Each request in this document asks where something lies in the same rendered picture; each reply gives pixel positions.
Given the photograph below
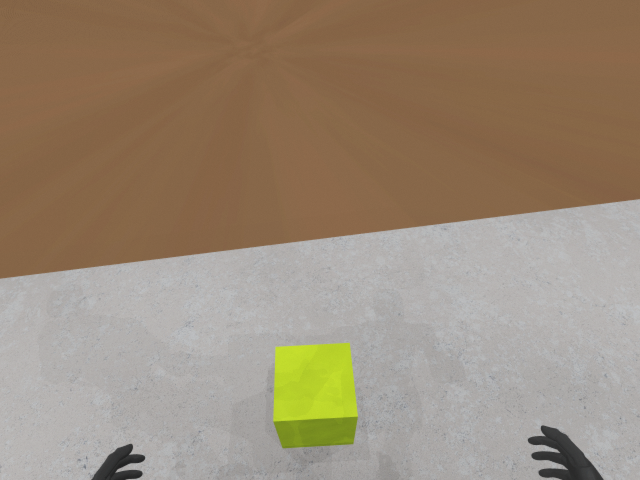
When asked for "carton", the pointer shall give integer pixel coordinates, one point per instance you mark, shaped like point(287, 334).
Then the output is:
point(314, 395)

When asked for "robot right hand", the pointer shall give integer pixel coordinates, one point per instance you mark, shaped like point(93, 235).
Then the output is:
point(570, 456)

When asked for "robot left hand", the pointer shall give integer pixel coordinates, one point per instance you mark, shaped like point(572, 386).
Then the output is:
point(116, 460)

